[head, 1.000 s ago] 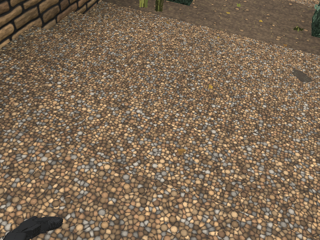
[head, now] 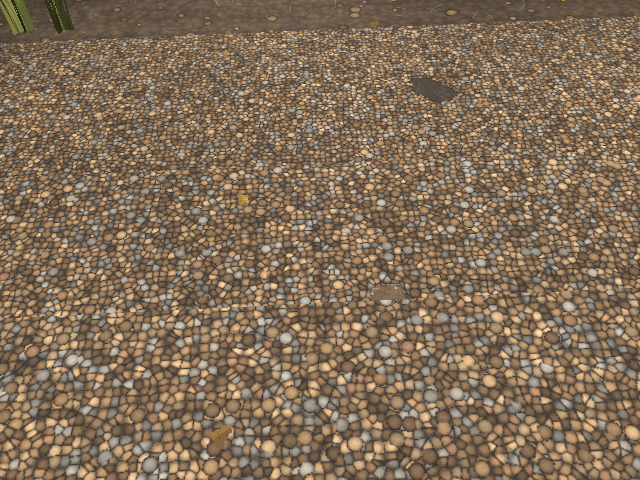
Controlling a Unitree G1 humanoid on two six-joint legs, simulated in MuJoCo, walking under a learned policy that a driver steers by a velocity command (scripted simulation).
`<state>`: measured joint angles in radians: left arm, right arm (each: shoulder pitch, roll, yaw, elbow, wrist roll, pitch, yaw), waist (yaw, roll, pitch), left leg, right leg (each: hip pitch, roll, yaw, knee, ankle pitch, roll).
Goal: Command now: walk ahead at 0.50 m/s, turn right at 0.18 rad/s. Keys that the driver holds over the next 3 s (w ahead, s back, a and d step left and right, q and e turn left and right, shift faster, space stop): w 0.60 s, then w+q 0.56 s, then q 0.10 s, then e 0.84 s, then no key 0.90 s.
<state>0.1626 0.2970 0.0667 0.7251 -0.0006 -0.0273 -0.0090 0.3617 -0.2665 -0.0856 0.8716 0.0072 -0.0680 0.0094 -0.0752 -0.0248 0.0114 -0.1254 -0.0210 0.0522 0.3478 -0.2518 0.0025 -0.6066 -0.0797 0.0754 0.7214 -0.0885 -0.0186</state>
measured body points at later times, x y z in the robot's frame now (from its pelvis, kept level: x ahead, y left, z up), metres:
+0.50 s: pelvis +0.25 -0.05 -0.01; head +0.26 -0.06 +0.44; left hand +0.22 +0.23 -0.12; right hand +0.45 -0.31 -0.10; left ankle +0.47 +0.14 -0.68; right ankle +0.13 -0.14 -0.74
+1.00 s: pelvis +0.58 +0.04 -0.18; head +0.63 +0.05 +0.27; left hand +0.72 +0.31 -0.28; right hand +0.63 -0.21 -0.31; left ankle +0.56 +0.12 -0.91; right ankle +0.72 -0.12 -0.86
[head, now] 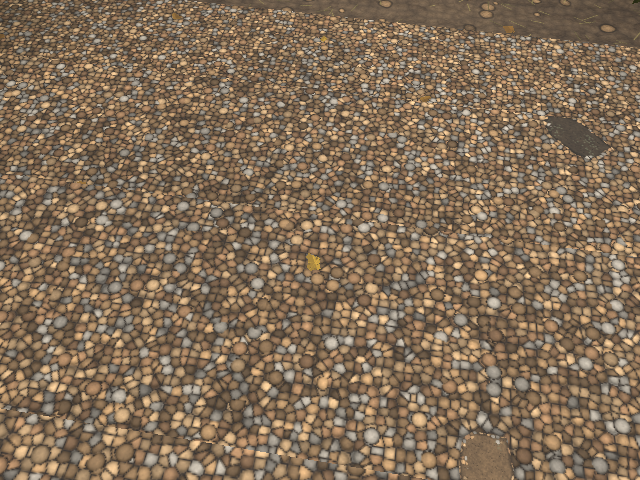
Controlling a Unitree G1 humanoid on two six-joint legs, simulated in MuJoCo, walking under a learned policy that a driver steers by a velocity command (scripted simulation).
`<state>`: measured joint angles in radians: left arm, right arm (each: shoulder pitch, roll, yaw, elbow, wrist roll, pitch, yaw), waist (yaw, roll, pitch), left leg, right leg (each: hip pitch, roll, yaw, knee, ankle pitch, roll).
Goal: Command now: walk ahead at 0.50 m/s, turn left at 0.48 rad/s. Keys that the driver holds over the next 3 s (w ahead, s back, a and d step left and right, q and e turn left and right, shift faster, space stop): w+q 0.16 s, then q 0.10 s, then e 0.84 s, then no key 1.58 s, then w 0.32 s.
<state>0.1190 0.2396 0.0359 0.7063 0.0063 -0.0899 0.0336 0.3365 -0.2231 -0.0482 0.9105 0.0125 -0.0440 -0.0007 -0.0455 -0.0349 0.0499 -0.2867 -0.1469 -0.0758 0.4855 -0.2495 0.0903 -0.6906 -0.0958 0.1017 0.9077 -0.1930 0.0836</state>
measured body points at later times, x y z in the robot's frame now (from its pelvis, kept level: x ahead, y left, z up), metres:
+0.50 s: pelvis +0.20 -0.02 +0.01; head +0.23 -0.02 +0.45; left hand +0.23 +0.24 -0.12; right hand +0.41 -0.25 -0.10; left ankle +0.24 +0.14 -0.72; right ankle +0.24 -0.13 -0.73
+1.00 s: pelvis +0.22 -0.05 +0.00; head +0.26 -0.09 +0.45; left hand +0.38 +0.22 -0.08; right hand +0.35 -0.35 -0.12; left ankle +0.22 +0.12 -0.65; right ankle +0.22 -0.13 -0.73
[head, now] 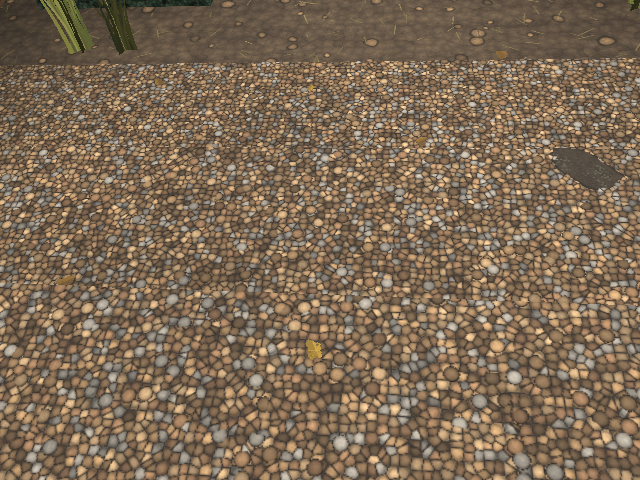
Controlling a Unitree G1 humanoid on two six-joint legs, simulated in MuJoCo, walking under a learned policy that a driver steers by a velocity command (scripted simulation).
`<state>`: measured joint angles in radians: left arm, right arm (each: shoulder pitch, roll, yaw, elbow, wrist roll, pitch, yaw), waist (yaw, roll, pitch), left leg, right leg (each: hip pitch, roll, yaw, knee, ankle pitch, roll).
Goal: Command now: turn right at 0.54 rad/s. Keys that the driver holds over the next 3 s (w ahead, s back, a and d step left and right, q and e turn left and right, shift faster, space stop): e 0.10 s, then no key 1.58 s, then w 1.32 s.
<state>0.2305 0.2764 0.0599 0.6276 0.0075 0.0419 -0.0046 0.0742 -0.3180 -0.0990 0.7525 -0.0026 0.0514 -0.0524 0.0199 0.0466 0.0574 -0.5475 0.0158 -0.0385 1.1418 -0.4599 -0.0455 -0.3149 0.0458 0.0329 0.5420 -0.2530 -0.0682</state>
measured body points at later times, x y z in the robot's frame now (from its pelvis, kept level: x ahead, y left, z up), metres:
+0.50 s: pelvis +0.02 +0.03 +0.00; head +0.03 +0.04 +0.45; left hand +0.21 +0.25 -0.10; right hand +0.12 -0.25 -0.10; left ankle +0.03 +0.15 -0.74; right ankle +0.02 -0.08 -0.74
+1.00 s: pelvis +0.03 +0.06 +0.01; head +0.04 +0.06 +0.46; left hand +0.17 +0.31 -0.11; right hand +0.11 -0.21 -0.11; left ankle +0.03 +0.15 -0.74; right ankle +0.02 -0.08 -0.74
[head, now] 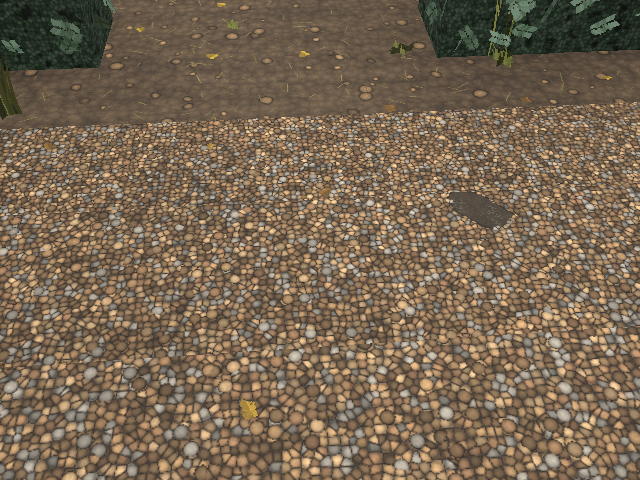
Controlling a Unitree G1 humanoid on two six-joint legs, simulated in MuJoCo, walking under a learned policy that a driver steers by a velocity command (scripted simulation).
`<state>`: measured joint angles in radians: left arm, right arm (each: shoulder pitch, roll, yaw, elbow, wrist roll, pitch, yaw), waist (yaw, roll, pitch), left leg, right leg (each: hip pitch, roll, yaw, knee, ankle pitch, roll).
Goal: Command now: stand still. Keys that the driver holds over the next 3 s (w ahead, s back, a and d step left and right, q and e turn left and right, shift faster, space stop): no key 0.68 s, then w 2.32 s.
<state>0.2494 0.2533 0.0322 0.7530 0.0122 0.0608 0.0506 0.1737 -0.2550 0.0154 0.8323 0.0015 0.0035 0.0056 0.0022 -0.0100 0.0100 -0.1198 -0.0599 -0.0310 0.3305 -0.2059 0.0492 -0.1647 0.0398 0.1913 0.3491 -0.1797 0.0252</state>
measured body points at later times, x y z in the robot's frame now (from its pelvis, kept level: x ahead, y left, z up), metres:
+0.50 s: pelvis +0.00 +0.01 +0.00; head +0.01 +0.01 +0.45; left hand +0.06 +0.28 -0.14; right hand +0.06 -0.25 -0.14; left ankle -0.02 +0.09 -0.75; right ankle +0.01 -0.14 -0.75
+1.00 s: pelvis +0.06 -0.03 +0.00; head +0.06 -0.04 +0.45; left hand +0.13 +0.25 -0.12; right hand +0.04 -0.31 -0.15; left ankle -0.02 +0.09 -0.75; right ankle +0.06 -0.15 -0.73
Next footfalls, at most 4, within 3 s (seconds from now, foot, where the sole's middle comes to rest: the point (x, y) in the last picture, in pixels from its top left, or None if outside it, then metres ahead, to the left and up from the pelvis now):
1.06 right None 0.11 -0.15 -0.78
1.62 left None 0.58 0.06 -0.95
2.06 right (384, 383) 0.84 -0.14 -0.95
2.78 left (270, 298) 1.24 0.19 -1.12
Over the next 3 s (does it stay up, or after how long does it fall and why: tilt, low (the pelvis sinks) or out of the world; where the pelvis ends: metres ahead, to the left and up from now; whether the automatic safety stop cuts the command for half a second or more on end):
stays up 1.21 0.09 -0.36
